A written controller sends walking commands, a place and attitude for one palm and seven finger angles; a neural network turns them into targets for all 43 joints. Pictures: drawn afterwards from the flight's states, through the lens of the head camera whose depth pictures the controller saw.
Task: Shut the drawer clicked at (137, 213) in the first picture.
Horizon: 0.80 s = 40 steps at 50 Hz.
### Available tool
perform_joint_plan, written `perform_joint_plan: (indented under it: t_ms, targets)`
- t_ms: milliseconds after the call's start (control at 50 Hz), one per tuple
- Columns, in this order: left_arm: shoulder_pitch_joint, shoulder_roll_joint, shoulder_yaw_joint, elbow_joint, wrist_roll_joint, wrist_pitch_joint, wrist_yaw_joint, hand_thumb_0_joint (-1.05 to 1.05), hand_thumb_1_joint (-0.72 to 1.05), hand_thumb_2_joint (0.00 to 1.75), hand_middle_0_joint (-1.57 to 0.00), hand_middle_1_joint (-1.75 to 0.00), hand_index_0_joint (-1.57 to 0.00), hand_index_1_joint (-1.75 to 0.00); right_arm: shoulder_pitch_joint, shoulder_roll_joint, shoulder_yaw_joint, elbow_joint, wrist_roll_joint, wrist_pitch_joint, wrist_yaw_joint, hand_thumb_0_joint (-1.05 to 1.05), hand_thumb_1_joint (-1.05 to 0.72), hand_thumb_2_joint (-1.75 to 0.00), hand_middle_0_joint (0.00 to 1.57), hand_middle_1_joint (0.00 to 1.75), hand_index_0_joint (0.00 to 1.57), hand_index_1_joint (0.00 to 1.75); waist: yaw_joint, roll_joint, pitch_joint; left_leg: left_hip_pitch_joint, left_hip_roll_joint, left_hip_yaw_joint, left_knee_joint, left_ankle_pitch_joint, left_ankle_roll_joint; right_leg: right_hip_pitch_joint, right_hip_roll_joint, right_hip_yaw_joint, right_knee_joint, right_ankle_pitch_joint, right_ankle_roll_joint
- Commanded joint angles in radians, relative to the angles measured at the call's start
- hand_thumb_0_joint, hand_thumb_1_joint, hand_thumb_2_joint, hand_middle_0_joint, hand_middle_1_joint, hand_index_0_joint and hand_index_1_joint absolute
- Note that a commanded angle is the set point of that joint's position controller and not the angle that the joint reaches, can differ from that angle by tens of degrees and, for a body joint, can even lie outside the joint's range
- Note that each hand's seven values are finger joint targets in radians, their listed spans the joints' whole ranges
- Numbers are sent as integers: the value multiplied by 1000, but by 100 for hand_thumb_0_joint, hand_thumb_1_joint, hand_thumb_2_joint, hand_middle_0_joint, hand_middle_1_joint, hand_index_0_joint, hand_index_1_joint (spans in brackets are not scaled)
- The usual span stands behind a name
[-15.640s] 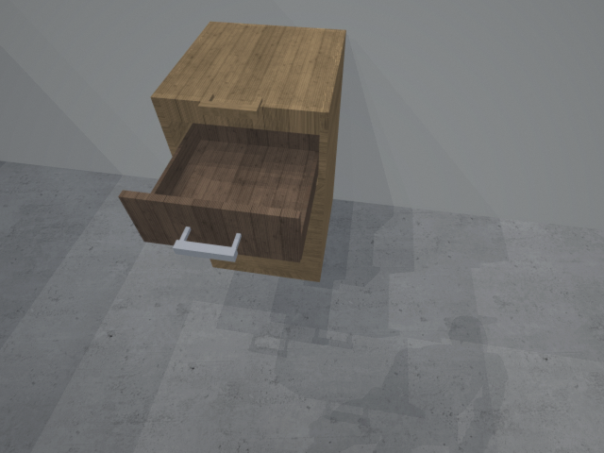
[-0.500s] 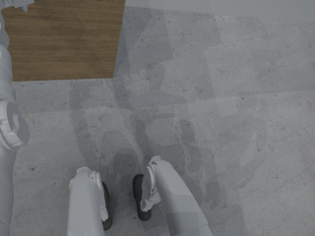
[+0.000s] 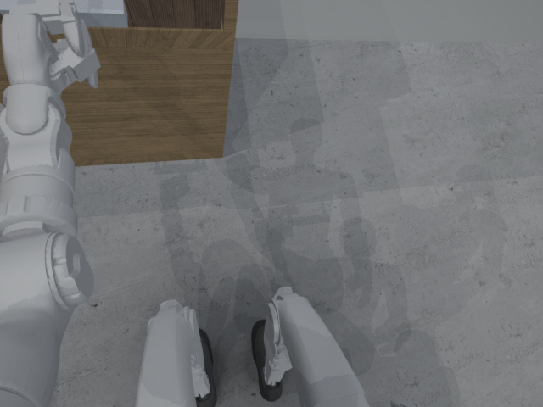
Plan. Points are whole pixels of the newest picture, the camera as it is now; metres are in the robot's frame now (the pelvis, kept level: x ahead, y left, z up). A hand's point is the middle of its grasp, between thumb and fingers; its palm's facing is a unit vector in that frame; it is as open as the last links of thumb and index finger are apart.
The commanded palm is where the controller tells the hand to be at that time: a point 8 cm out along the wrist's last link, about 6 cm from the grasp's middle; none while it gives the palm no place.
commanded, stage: draw the hand back to the body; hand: left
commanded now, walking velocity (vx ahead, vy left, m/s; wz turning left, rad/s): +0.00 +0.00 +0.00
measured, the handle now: out of the picture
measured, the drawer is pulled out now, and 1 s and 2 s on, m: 0.00 0.00 0.00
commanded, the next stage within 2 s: step back with the hand held close in 1.34 s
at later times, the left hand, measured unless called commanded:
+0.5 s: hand out of the picture +0.39 +0.20 +0.16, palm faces +0.02 -1.00 -0.06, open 3.2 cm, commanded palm +0.36 +0.25 +0.18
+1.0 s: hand out of the picture +0.26 +0.25 +0.29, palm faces +0.35 -0.88 -0.33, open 3.2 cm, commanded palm +0.21 +0.29 +0.32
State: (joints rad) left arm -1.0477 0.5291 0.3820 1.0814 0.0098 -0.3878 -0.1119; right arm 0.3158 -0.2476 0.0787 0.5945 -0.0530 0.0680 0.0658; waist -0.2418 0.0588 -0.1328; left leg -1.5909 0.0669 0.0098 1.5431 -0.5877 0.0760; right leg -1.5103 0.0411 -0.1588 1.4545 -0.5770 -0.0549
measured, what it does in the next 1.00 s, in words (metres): rises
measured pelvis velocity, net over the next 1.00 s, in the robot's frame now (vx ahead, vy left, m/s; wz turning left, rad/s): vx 0.06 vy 0.01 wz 0.09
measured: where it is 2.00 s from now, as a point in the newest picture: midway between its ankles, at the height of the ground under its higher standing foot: (236, 378)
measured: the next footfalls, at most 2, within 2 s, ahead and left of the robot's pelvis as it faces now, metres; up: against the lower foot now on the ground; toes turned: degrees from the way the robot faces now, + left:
none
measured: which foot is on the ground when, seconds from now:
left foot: down 0.00-1.00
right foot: down 0.00-1.00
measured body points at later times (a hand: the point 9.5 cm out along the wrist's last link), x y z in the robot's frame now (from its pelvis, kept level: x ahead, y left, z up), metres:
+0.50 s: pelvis +0.05 +0.00 +0.12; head +0.12 +0.03 +0.56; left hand +0.39 +0.25 +0.17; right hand +0.23 -0.24 +0.04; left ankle +0.04 +0.08 -0.55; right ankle +0.04 -0.10 -0.55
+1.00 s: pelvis +0.06 +0.01 +0.18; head +0.05 -0.01 +0.63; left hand +0.24 +0.29 +0.31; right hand +0.28 -0.18 +0.10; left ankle +0.04 +0.08 -0.55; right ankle +0.04 -0.10 -0.55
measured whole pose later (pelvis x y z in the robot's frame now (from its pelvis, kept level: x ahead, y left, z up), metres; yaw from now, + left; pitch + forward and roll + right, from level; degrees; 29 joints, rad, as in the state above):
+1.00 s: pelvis +0.06 +0.01 +0.18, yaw +5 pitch -1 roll -1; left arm 0.38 0.32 0.14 -0.27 -0.09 -0.01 0.10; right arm 0.19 -0.23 0.07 0.54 0.04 0.00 -0.06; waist 0.03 0.07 -0.02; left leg -0.19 -0.03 0.06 0.51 -0.30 0.06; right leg -0.14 0.01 -0.07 0.47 -0.31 -0.02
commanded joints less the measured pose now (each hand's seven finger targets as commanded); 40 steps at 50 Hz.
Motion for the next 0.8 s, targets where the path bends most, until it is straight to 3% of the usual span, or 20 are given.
perform_joint_plan:
  t_ms: [0, 40, 80, 120, 140, 220, 260, 300, 320, 340, 440, 460, 480, 500, 540, 600, 640, 720, 780]
  targets:
    - [-247, 266, 82, -497, -63, -86, 4, 0, 90, 90, -140, -160, -140, -160, 215, -210, -96, -66, 16, 15, -5, 0, -90, -90, 20, 30, 20, 30, 87, 280, -909, 786, -17, -136, -210, 620, -51, 457, 11, 127, -193, 462, 17]
    - [-56, 240, 72, -614, -96, -43, -9, 0, 90, 90, -140, -160, -140, -160, 199, -199, -104, -103, 39, 19, 0, 0, -90, -90, 20, 30, 20, 30, 125, 246, -955, 851, -26, -124, -264, 698, -55, 591, 9, 133, -237, 568, 17]
    - [56, 133, -4, -690, -126, 21, -26, 0, 90, 90, -140, -160, -140, -160, 170, -189, -110, -117, 66, 21, 0, 0, -90, -90, 20, 30, 20, 30, 108, 159, -868, 837, -30, -108, -314, 664, -44, 665, 5, 133, -301, 609, 30]
    - [152, 108, -5, -739, -160, 73, -34, 0, 90, 90, -140, -160, -140, -160, 150, -185, -113, -124, 84, 10, -13, 0, -90, -90, 20, 30, 20, 30, 104, 48, -784, 765, -38, -85, -354, 585, -30, 769, 0, 149, -361, 636, 42]
    - [174, 83, -26, -764, -176, 82, -36, 0, 90, 90, -140, -160, -140, -160, 134, -179, -108, -122, 92, -3, -24, 0, -90, -90, 20, 30, 20, 30, 100, 21, -750, 750, -39, -78, -372, 558, -27, 804, -4, 161, -386, 643, 45]
    - [275, -42, -106, -817, -225, 64, -36, 0, 90, 90, -140, -160, -140, -160, 98, -165, -112, -101, 100, -54, -51, 0, -90, -90, 20, 30, 20, 30, 89, -6, -568, 808, -46, -58, -455, 489, -28, 805, -4, 149, -478, 552, 53]
    - [334, -93, -153, -794, -225, 38, -35, 0, 90, 90, -140, -160, -140, -160, 85, -160, -112, -87, 100, -72, -56, 0, -90, -90, 20, 30, 20, 30, 90, 35, -474, 871, -48, -51, -487, 485, -33, 769, -2, 138, -508, 505, 47]
    - [387, -136, -211, -735, -214, 28, -49, 0, 90, 90, -140, -160, -140, -160, 74, -162, -113, -81, 101, -76, -59, 0, -90, -90, 20, 30, 20, 30, 82, 13, -364, 889, -45, -54, -520, 450, -36, 738, -2, 127, -535, 448, 44]
    - [419, -134, -220, -731, -208, 26, -56, 0, 90, 90, -140, -160, -140, -160, 65, -164, -114, -88, 101, -75, -59, 0, -90, -90, 20, 30, 20, 30, 94, 31, -326, 909, -47, -55, -541, 447, -38, 741, -3, 122, -548, 434, 39]
    - [438, -130, -228, -753, -203, 25, -63, 0, 90, 90, -140, -160, -140, -160, 56, -167, -115, -102, 103, -75, -58, 0, -90, -90, 20, 30, 20, 30, 110, 88, -327, 956, -51, -53, -558, 470, -40, 746, -4, 120, -554, 438, 31]
    - [661, -73, -168, -919, -237, 47, -70, 0, 90, 90, -140, -160, -140, -160, -10, -162, -109, -193, 107, -74, -66, 0, -90, -90, 20, 30, 20, 30, 186, 81, -359, 1107, -48, -64, -650, 622, -45, 909, -10, 108, -603, 533, 27]
    - [741, -11, -184, -959, -125, 119, 33, 0, 90, 90, -140, -160, -140, -160, -72, -131, -107, -206, 112, -29, -85, 0, -90, -90, 20, 30, 20, 30, 249, 74, -427, 1213, -39, -64, -727, 665, -59, 992, -34, 144, -659, 526, 15]
    - [761, -73, -222, -1035, -121, 160, 86, 0, 90, 90, -140, -160, -140, -160, -84, -113, -102, -242, 112, -16, -100, 0, -90, -90, 20, 30, 20, 30, 221, 63, -365, 1221, -36, -58, -757, 641, -61, 1006, -38, 138, -689, 520, 20]
    - [794, -70, -212, -1068, -118, 186, 118, 0, 90, 90, -140, -160, -140, -160, -92, -114, -100, -255, 113, -11, -111, 0, -90, -90, 20, 30, 20, 30, 221, 18, -309, 1199, -32, -59, -778, 592, -60, 1017, -41, 134, -709, 502, 21]
    - [805, -34, -200, -1148, -103, 219, 174, 0, 90, 90, -140, -160, -140, -160, -132, -114, -88, -263, 113, -7, -134, 0, -90, -90, 20, 30, 20, 30, 224, 22, -264, 1209, -29, -67, -828, 544, -53, 1067, -44, 136, -742, 480, 16]
    - [830, -48, -219, -1229, -87, 257, 224, 0, 90, 90, -140, -160, -140, -160, -160, -107, -76, -264, 111, -18, -158, 0, -90, -90, 20, 30, 20, 30, 220, 26, -198, 1280, -25, -73, -900, 509, -51, 1110, -48, 132, -806, 453, 18]
    - [846, -56, -235, -1280, -84, 273, 241, 0, 90, 90, -140, -160, -140, -160, -178, -108, -69, -255, 108, -38, -167, 0, -90, -90, 20, 30, 20, 30, 221, 20, -178, 1334, -21, -85, -943, 505, -48, 1143, -48, 133, -847, 443, 16]
    - [995, -115, -273, -1324, -81, 303, 245, 0, 90, 90, -140, -160, -140, -160, -201, -102, -60, -237, 106, -69, -164, 0, -90, -90, 20, 30, 20, 30, 230, -3, -94, 1416, -12, -93, -1016, 525, -52, 1190, -49, 124, -921, 444, 21]
    - [1118, -115, -250, -1357, -86, 317, 238, 0, 90, 90, -140, -160, -140, -160, -221, -104, -57, -226, 103, -83, -156, 0, -90, -90, 20, 30, 20, 30, 246, -34, -36, 1441, -11, -94, -1065, 527, -53, 1243, -48, 123, -968, 453, 21]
